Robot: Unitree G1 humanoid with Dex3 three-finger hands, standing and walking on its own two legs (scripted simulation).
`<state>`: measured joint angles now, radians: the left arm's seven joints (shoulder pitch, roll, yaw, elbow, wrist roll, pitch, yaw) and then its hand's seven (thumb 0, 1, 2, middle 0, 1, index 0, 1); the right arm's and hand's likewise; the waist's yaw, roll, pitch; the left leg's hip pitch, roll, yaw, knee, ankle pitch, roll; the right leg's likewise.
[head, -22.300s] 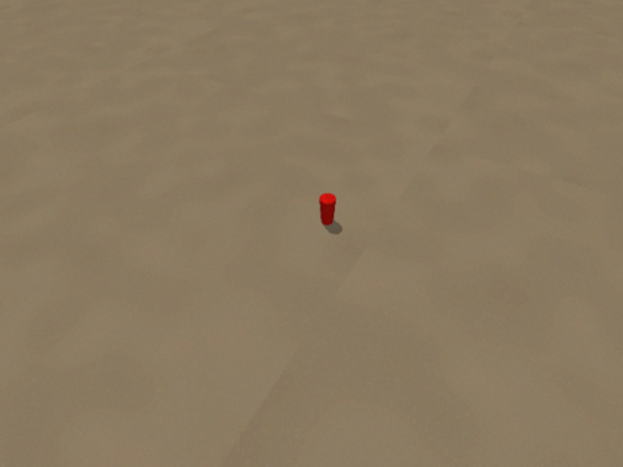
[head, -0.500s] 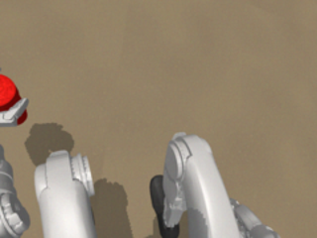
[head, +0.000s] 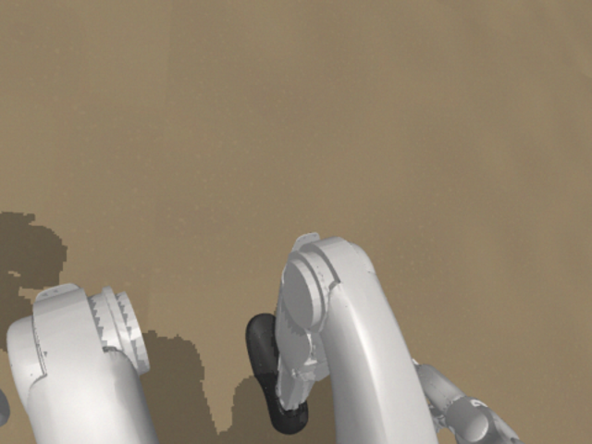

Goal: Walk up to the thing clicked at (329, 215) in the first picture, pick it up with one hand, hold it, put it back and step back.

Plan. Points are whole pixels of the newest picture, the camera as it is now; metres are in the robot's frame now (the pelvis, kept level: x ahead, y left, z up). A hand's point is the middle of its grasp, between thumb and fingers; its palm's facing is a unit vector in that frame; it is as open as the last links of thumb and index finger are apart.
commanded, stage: lower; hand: left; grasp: from the side
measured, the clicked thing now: out of the picture +0.45 +0.31 -0.16
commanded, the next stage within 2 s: loosen in 0.86 s
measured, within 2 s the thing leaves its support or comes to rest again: rests again in 1.40 s
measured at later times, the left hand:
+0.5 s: hand out of the picture +0.46 +0.31 -0.16, palm faces +0.43 -0.90 -0.03, open 9.8 cm
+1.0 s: hand out of the picture +0.45 +0.30 -0.18, palm faces +0.43 -0.90 -0.03, open 9.8 cm
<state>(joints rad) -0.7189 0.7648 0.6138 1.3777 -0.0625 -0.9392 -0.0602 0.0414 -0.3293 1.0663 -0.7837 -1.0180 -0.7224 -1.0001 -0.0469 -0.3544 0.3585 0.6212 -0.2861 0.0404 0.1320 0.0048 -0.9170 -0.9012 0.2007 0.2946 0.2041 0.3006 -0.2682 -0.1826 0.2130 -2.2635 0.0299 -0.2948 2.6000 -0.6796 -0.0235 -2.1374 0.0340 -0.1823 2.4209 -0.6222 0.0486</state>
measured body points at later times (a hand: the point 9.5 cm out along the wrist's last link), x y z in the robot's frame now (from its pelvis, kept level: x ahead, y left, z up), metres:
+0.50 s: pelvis +0.00 +0.01 +0.00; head +0.24 +0.17 +0.33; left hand +0.43 +0.36 -0.16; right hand +0.14 -0.25 -0.05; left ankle +0.08 +0.13 -0.26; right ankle +0.13 -0.12 -0.26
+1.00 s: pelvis -0.01 +0.01 +0.00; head +0.24 +0.18 +0.33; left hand +0.43 +0.35 -0.17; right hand +0.13 -0.25 -0.04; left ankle +0.08 +0.13 -0.26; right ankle +0.13 -0.12 -0.26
